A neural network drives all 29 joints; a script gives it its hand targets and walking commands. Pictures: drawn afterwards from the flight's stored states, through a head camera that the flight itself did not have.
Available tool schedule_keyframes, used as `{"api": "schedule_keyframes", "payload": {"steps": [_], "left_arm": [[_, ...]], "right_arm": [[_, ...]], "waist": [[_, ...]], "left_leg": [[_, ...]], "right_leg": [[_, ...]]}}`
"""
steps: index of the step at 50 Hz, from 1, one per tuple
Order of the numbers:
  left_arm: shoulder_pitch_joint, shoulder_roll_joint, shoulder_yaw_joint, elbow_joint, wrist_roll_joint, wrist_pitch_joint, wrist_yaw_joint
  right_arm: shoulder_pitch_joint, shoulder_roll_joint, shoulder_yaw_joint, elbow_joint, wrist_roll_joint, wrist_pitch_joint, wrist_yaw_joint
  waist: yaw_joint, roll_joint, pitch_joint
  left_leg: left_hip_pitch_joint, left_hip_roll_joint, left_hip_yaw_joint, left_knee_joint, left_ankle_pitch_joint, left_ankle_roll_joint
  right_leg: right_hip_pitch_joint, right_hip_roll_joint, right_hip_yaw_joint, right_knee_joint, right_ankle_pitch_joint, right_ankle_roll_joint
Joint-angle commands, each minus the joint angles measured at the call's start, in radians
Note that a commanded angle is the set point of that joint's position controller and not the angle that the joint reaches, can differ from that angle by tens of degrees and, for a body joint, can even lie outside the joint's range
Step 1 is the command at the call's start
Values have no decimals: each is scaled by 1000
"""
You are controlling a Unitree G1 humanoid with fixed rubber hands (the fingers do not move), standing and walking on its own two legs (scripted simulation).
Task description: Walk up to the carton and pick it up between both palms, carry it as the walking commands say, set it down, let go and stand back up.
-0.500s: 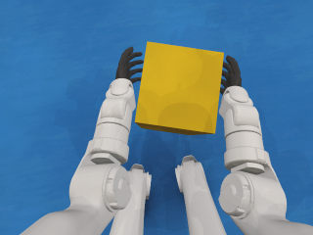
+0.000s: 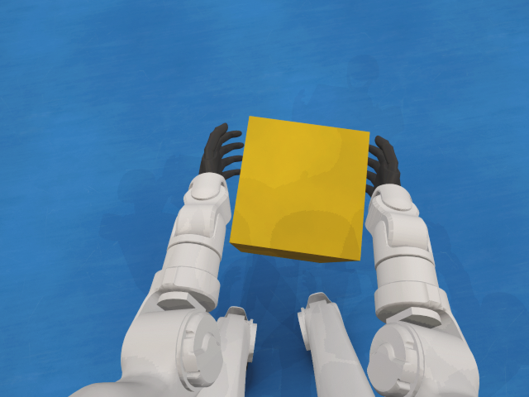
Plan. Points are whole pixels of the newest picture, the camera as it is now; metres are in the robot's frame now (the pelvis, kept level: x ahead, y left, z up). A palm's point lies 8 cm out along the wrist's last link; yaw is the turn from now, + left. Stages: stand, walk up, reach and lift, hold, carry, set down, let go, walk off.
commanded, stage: reach and lift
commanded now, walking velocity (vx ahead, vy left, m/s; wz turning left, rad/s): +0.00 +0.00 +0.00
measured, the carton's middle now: (292, 204) +0.42 -0.05 -0.12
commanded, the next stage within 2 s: none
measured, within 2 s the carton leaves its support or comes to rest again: neither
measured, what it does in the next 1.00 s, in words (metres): rises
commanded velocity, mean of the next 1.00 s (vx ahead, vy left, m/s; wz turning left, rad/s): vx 0.00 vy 0.00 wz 0.00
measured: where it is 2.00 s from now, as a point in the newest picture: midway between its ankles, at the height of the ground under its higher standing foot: (281, 372)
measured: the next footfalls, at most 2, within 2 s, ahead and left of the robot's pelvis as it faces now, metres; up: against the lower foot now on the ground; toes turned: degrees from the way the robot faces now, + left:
none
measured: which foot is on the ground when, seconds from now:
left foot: down 0.00-1.00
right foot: down 0.00-1.00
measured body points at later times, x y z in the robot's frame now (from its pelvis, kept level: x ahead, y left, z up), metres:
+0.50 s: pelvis +0.03 +0.00 +0.07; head +0.17 -0.02 +0.49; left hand +0.44 +0.07 +0.02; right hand +0.40 -0.18 +0.01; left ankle +0.06 +0.13 -0.58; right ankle +0.10 -0.15 -0.58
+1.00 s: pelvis +0.04 +0.00 +0.12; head +0.14 -0.01 +0.56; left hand +0.42 +0.08 +0.09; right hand +0.38 -0.18 +0.08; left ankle +0.06 +0.13 -0.58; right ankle +0.10 -0.15 -0.58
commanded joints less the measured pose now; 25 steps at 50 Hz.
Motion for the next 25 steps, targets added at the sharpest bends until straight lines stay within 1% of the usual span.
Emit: {"api": "schedule_keyframes", "payload": {"steps": [1, 14, 25], "left_arm": [[-561, -1087, -506, 85, -106, 7, -206], [-438, -1103, -545, 62, -97, -7, -207], [-323, -1094, -557, 40, -79, -12, -215]], "right_arm": [[-698, 1071, 607, 5, 152, -52, 245], [-572, 1088, 641, -10, 148, -67, 242], [-454, 1089, 656, -24, 137, -72, 239]], "waist": [[-40, -32, -876], [-34, -35, -804], [-28, -39, -715]], "left_leg": [[334, -51, 147, -217, 220, 11], [468, -41, 120, -342, 267, 16], [601, -29, 99, -467, 319, 25]], "right_leg": [[662, 73, -214, -134, 252, -26], [786, 66, -188, -259, 296, -31], [899, 58, -166, -386, 345, -34]]}}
